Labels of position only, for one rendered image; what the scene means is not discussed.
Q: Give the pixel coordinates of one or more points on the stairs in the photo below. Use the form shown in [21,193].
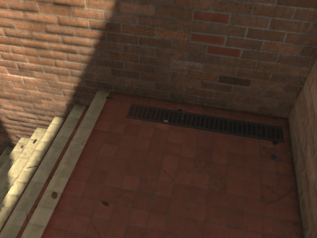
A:
[27,169]

